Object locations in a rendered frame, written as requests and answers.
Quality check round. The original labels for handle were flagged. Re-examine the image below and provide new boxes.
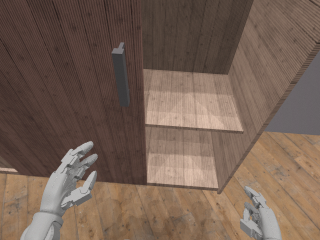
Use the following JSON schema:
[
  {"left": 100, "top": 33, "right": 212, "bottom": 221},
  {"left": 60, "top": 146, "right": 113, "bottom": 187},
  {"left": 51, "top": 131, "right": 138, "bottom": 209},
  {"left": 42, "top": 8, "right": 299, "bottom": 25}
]
[{"left": 111, "top": 42, "right": 130, "bottom": 107}]

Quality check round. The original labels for left robot forearm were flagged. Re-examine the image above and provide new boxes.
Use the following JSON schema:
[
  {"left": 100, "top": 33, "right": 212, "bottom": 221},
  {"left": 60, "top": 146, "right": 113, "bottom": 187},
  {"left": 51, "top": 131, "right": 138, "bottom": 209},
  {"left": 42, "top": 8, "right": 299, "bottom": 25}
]
[{"left": 20, "top": 211, "right": 64, "bottom": 240}]

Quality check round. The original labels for robot left hand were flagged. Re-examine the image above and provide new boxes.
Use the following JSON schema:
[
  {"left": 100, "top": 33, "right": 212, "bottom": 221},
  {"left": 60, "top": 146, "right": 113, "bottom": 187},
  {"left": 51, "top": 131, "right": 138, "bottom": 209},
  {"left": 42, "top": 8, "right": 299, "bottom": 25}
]
[{"left": 39, "top": 141, "right": 98, "bottom": 217}]

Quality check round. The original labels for robot right hand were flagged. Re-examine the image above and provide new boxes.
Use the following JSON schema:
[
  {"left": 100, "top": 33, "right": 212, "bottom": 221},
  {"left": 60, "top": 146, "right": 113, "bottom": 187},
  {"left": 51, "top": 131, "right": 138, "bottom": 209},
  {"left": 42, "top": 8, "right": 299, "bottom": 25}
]
[{"left": 240, "top": 186, "right": 282, "bottom": 240}]

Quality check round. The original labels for wardrobe door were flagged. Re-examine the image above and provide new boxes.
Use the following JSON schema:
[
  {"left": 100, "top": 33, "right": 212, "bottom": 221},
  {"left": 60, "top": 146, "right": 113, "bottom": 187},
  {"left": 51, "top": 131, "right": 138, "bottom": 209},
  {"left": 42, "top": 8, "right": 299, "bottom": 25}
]
[
  {"left": 0, "top": 156, "right": 14, "bottom": 169},
  {"left": 0, "top": 0, "right": 147, "bottom": 185}
]

